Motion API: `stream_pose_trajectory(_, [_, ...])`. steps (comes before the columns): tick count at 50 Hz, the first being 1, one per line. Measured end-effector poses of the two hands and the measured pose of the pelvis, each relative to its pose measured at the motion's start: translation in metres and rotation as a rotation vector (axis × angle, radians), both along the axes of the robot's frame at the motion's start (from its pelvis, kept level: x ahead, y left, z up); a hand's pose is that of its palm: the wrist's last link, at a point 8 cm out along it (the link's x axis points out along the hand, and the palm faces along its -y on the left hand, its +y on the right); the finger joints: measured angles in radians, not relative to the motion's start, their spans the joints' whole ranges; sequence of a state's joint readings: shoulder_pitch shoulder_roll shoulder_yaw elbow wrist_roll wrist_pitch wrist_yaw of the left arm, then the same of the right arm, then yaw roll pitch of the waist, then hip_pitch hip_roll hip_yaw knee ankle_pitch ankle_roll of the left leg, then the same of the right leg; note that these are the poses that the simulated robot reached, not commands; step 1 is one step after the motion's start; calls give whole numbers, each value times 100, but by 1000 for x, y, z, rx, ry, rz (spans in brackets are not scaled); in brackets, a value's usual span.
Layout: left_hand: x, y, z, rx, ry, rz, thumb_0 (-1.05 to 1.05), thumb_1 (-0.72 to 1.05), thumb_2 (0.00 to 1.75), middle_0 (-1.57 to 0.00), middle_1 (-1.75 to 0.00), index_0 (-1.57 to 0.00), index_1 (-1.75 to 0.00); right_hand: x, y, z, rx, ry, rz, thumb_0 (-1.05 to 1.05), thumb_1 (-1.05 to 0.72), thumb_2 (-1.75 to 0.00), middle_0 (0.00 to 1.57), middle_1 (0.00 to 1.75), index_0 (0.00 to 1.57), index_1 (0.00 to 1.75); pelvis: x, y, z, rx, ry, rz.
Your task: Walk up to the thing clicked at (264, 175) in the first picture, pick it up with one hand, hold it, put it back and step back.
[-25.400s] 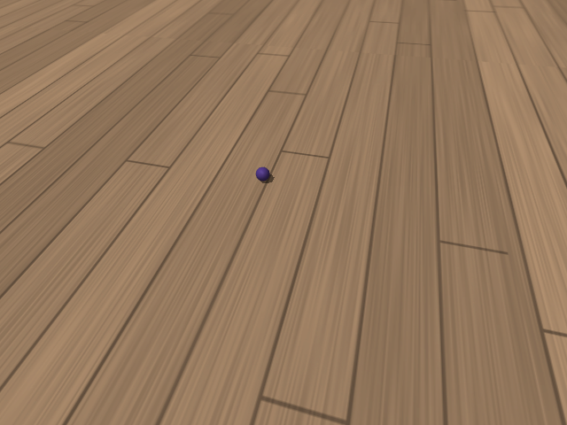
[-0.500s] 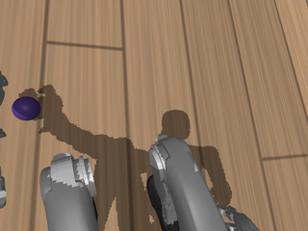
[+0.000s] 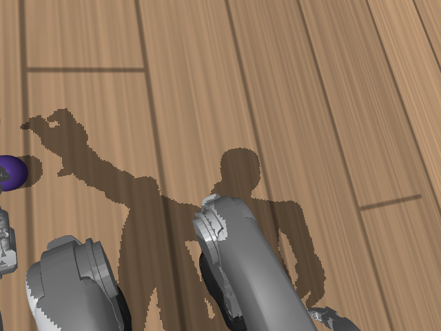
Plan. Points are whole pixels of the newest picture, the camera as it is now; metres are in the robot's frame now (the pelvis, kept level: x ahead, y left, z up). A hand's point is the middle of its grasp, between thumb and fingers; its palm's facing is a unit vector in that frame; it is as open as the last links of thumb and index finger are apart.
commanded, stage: close in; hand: left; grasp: from above
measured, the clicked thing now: (6, 173) +0.48 +0.32 -0.29
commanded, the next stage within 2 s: rest palm in 0.26 s
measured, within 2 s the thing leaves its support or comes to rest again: neither
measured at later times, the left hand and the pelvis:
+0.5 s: hand out of the picture +0.46 +0.32 -0.20, palm faces -0.43 -0.11 -0.90, open 13.6 cm; pelvis +0.00 +0.00 -0.01, yaw -1 degrees
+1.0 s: hand (3, 173) +0.47 +0.31 -0.24, palm faces -0.43 -0.14 -0.89, open 14.1 cm; pelvis +0.00 +0.01 -0.02, yaw -3 degrees
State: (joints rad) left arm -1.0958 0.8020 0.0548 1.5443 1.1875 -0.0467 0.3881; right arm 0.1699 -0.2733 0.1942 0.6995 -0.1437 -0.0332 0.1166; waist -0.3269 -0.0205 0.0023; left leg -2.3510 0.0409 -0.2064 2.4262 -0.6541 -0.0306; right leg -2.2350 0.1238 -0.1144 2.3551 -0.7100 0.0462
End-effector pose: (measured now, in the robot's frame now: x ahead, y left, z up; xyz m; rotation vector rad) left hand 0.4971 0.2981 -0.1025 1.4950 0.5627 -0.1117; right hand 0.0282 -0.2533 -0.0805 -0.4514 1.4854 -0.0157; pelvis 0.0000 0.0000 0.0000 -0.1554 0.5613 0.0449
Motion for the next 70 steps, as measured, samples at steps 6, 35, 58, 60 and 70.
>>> stream_pose_trajectory(6, [-22,20,-10,-9,84,23,1,-52,98,-10,-105,-10,-105,-2,5,-4,26,33,-1,0,-90,-90,21,30,21,30,0,0,2,6,-3,6])
stream_pose_trajectory(35, [-29,12,-63,-43,40,-22,0,-50,102,-10,-104,-9,-104,24,4,2,-2,-18,166,0,-90,-90,21,30,21,30,-1,2,-11,-26,-49,-11])
stream_pose_trajectory(58, [-29,12,-88,-56,28,-24,0,-52,99,-10,-98,-8,-99,22,15,9,34,-7,228,0,-90,-90,21,30,21,30,2,7,-15,-59,-76,-30])
stream_pose_trajectory(60, [-30,13,-88,-57,25,-24,0,-52,99,-10,-99,-8,-100,26,15,10,35,-15,240,0,-90,-90,21,30,21,30,2,7,-14,-60,-77,-30])
stream_pose_trajectory(70, [-32,16,-95,-58,27,-15,0,-51,98,-10,-100,-9,-101,33,14,14,32,-22,278,0,-90,-91,20,30,20,30,1,8,-14,-67,-84,-33])
